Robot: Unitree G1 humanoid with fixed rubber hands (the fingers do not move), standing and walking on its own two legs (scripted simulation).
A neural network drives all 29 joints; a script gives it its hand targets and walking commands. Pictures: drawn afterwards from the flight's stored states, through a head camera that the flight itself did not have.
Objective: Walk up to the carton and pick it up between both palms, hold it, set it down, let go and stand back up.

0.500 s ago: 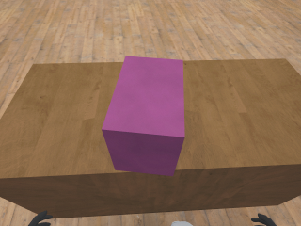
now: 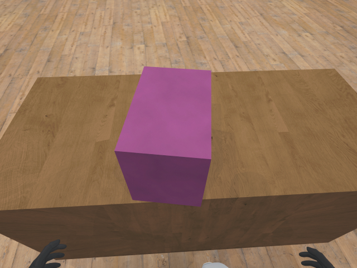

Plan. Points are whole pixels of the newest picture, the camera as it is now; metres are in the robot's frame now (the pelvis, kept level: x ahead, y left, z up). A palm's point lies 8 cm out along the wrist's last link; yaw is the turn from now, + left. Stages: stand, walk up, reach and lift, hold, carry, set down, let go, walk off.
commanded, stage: walk up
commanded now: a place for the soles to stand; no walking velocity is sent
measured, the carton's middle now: (171, 135) +0.45 +0.03 +0.00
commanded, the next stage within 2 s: reach and lift in 0.38 s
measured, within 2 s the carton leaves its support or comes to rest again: neither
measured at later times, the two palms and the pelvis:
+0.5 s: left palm out of the picture +0.13 +0.30 -0.07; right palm out of the picture +0.11 -0.32 -0.08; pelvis +0.00 +0.00 +0.00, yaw +0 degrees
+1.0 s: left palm (44, 241) +0.19 +0.29 -0.03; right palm out of the picture +0.12 -0.26 -0.06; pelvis +0.00 +0.01 +0.01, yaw +0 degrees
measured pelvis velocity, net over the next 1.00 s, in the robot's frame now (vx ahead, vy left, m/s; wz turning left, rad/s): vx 0.00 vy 0.01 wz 0.00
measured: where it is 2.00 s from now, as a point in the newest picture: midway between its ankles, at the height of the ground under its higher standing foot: outside the picture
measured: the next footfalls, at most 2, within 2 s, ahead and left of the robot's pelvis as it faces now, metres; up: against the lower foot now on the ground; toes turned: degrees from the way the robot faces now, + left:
none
